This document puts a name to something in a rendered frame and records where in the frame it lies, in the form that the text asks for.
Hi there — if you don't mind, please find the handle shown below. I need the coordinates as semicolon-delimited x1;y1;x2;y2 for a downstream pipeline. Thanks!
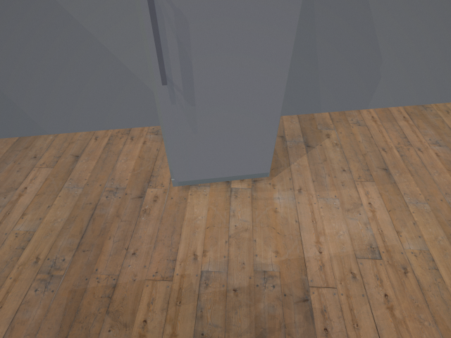
147;0;167;85

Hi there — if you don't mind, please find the fridge door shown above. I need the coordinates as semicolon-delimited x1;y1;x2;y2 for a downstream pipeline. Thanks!
140;0;302;182

